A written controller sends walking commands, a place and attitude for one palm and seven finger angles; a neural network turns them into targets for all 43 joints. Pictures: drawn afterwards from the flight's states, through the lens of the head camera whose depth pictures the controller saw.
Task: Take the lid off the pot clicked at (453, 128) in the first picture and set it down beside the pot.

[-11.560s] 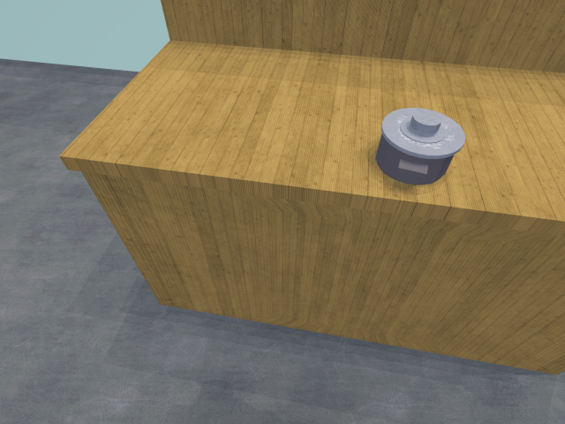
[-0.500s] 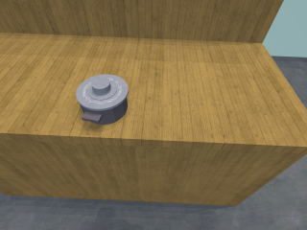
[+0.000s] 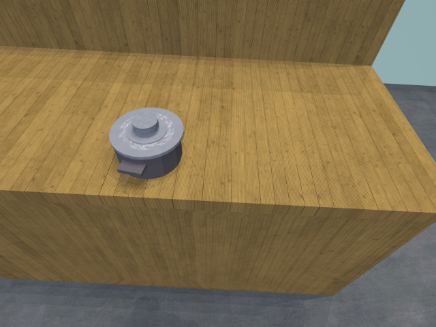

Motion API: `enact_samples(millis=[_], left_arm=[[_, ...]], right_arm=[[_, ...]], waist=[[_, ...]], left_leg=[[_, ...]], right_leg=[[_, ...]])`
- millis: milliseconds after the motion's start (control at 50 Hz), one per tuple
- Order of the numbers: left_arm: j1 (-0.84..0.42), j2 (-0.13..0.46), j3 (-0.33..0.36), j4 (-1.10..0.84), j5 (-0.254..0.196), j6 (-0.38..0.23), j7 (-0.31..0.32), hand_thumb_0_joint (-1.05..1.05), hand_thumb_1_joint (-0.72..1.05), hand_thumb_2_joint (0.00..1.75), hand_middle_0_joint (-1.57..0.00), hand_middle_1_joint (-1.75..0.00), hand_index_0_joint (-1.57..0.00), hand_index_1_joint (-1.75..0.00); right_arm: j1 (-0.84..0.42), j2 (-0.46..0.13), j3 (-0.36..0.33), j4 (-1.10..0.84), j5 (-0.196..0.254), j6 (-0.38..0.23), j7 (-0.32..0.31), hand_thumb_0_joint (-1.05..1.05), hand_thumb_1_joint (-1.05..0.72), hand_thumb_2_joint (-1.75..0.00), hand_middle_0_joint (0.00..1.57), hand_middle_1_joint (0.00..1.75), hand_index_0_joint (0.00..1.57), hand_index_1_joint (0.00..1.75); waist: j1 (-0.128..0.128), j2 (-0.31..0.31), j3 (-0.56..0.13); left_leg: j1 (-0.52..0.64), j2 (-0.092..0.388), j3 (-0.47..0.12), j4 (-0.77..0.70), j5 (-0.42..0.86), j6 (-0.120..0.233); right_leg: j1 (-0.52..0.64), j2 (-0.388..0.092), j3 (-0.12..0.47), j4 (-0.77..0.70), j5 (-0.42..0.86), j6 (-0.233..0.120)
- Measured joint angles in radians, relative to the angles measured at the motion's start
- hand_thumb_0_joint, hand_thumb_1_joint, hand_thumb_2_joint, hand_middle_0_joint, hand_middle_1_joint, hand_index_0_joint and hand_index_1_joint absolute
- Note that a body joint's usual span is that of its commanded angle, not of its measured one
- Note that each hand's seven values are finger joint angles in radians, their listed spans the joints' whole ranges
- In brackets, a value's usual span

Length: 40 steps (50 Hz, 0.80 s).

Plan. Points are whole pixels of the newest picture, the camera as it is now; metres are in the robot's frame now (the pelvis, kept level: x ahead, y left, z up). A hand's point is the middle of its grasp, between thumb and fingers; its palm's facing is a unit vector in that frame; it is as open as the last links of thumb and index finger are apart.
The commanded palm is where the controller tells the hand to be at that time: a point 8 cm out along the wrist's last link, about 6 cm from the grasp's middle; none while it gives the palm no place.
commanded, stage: shuffle to correct the standing spot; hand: left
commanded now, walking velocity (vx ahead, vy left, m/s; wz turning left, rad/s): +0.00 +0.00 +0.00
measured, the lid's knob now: (145, 123) +0.48 +0.19 +0.10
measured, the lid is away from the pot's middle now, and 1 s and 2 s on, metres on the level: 0.00 0.00 0.00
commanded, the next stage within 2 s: come to a stop and stand still in 0.22 s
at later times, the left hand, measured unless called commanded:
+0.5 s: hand out of the picture +0.02 +0.24 -0.18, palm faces +0.03 -0.97 -0.25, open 7.3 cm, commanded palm none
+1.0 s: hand out of the picture +0.04 +0.21 -0.17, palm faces -0.01 -0.98 -0.21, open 7.3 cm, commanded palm none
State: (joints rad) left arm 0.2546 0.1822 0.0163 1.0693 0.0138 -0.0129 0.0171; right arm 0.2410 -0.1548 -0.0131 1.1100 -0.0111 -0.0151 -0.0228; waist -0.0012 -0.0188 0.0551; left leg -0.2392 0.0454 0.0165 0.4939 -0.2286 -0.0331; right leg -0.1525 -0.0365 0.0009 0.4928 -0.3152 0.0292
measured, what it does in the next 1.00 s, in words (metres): steps on the spot: right foot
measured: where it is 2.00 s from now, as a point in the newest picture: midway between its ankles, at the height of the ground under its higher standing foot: outside the picture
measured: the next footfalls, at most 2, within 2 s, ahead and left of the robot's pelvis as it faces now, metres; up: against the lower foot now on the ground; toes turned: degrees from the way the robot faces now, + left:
right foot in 0.56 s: +0.02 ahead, -0.07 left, +0.00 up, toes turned -2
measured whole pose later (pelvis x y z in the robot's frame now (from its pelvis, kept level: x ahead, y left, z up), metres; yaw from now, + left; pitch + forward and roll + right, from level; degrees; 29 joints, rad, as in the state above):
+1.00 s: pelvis +0.02 +0.03 +0.00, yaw -1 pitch -1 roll +0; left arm 0.31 0.15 -0.02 1.04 0.01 -0.02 0.04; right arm 0.31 -0.16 0.02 1.06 -0.01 -0.01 -0.03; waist -0.01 0.03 0.02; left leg -0.25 0.01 0.05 0.56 -0.30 0.02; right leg -0.18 0.01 -0.03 0.54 -0.36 -0.03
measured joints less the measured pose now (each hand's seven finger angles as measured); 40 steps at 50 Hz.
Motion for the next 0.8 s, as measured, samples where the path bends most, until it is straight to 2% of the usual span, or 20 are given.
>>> enact_samples(millis=[200, 320, 340, 380, 420, 460, 520, 560, 580, 660, 720, 800], left_arm=[[0.02, -0.009, 0.008, -0.003, 0.002, 0.005, -0.001, 0.0, 0.91, 0.9, -0.2, -0.3, -0.21, -0.29], [0.034, -0.002, 0.027, -0.026, 0.008, 0.023, 0.001, 0.0, 0.91, 0.9, -0.2, -0.3, -0.21, -0.3], [0.034, 0.003, 0.03, -0.03, 0.009, 0.029, 0.002, 0.0, 0.91, 0.9, -0.21, -0.3, -0.21, -0.3], [0.026, 0.017, 0.035, -0.035, 0.011, 0.039, 0.005, 0.0, 0.91, 0.9, -0.2, -0.3, -0.21, -0.3], [0.015, 0.031, 0.036, -0.034, 0.01, 0.042, 0.009, 0.0, 0.91, 0.9, -0.2, -0.3, -0.21, -0.3], [0.007, 0.039, 0.035, -0.032, 0.009, 0.037, 0.008, 0.0, 0.91, 0.9, -0.2, -0.3, -0.2, -0.29], [0.004, 0.036, 0.028, -0.034, 0.005, 0.023, 0.003, 0.0, 0.91, 0.9, -0.2, -0.3, -0.2, -0.29], [0.006, 0.023, 0.021, -0.034, 0.004, 0.01, 0.001, 0.0, 0.91, 0.9, -0.2, -0.3, -0.2, -0.29], [0.004, 0.01, 0.017, -0.03, 0.004, 0.005, 0.002, 0.0, 0.91, 0.9, -0.2, -0.3, -0.2, -0.29], [0.027, -0.028, 0.0, -0.017, -0.002, -0.012, 0.003, 0.0, 0.92, 0.9, -0.2, -0.3, -0.2, -0.29], [0.048, -0.044, -0.014, -0.006, 0.007, -0.023, 0.028, 0.01, 0.93, 0.9, -0.2, -0.3, -0.2, -0.29], [0.06, -0.05, -0.03, -0.001, 0.003, -0.008, 0.022, 0.01, 0.94, 0.9, -0.2, -0.3, -0.21, -0.3]], right_arm=[[0.006, -0.009, -0.008, -0.017, 0.0, 0.014, 0.003, 0.01, -0.91, -0.9, 0.2, 0.3, 0.2, 0.3], [0.003, -0.029, -0.024, -0.064, -0.005, 0.028, 0.006, 0.01, -0.91, -0.9, 0.2, 0.3, 0.2, 0.3], [0.003, -0.03, -0.026, -0.075, -0.008, 0.027, 0.007, 0.01, -0.91, -0.9, 0.2, 0.3, 0.2, 0.3], [0.003, -0.028, -0.026, -0.094, -0.011, 0.021, 0.007, 0.01, -0.91, -0.9, 0.2, 0.3, 0.2, 0.3], [0.002, -0.019, -0.022, -0.102, -0.013, 0.011, 0.003, 0.01, -0.91, -0.9, 0.2, 0.3, 0.2, 0.3], [0.004, -0.005, -0.015, -0.099, -0.015, 0.004, 0.0, 0.01, -0.91, -0.9, 0.2, 0.3, 0.2, 0.3], [0.01, 0.011, -0.007, -0.078, -0.016, -0.001, -0.006, 0.01, -0.91, -0.9, 0.2, 0.3, 0.2, 0.3], [0.016, 0.011, -0.006, -0.062, -0.01, -0.001, -0.008, 0.01, -0.92, -0.9, 0.2, 0.3, 0.2, 0.3], [0.017, 0.006, -0.006, -0.05, -0.006, 0.001, -0.008, 0.01, -0.92, -0.9, 0.2, 0.3, 0.2, 0.3], [0.028, 0.006, -0.001, -0.008, -0.005, 0.011, -0.005, 0.01, -0.92, -0.9, 0.2, 0.3, 0.2, 0.3], [0.039, -0.003, 0.007, -0.024, -0.007, 0.011, 0.001, 0.01, -0.92, -0.9, 0.2, 0.3, 0.2, 0.3], [0.067, -0.012, 0.013, -0.06, -0.009, 0.007, 0.004, 0.01, -0.92, -0.9, 0.2, 0.3, 0.2, 0.3]], waist=[[0.013, 0.005, 0.001], [0.022, -0.01, 0.011], [0.021, -0.016, 0.014], [0.02, -0.024, 0.019], [0.017, -0.029, 0.02], [0.011, -0.031, 0.015], [0.004, -0.028, 0.0], [0.002, -0.022, -0.009], [0.0, -0.004, -0.006], [-0.008, 0.026, -0.024], [-0.015, 0.042, -0.03], [-0.027, 0.054, -0.039]], left_leg=[[-0.016, -0.006, -0.001, 0.029, -0.01, 0.007], [-0.04, -0.039, 0.021, 0.079, -0.037, 0.034], [-0.044, -0.047, 0.027, 0.085, -0.04, 0.041], [-0.051, -0.058, 0.036, 0.089, -0.042, 0.055], [-0.047, -0.064, 0.045, 0.067, -0.029, 0.064], [-0.035, -0.07, 0.048, 0.029, -0.007, 0.067], [-0.016, -0.078, 0.05, -0.019, 0.019, 0.063], [-0.015, -0.083, 0.051, -0.016, 0.017, 0.056], [-0.013, -0.074, 0.043, -0.005, 0.01, 0.052], [0.009, -0.045, 0.026, -0.009, -0.001, 0.037], [-0.014, -0.02, 0.019, 0.041, -0.034, 0.035], [-0.031, -0.023, 0.02, 0.086, -0.064, 0.04]], right_leg=[[-0.007, -0.006, -0.001, 0.014, -0.004, 0.006], [-0.04, -0.042, 0.021, 0.076, -0.033, 0.03], [-0.05, -0.049, 0.026, 0.092, -0.042, 0.025], [-0.08, -0.056, 0.03, 0.15, -0.096, -0.007], [-0.126, -0.046, 0.022, 0.251, -0.173, -0.028], [-0.149, -0.031, 0.004, 0.3, -0.19, -0.04], [-0.127, -0.008, -0.024, 0.215, -0.154, -0.042], [-0.082, 0.004, -0.029, 0.088, -0.036, -0.045], [-0.068, 0.014, -0.036, 0.069, 0.005, -0.053], [-0.02, 0.046, -0.051, 0.012, 0.008, -0.07], [-0.02, 0.071, -0.05, 0.004, 0.011, -0.072], [-0.034, 0.068, -0.049, 0.047, -0.021, -0.069]])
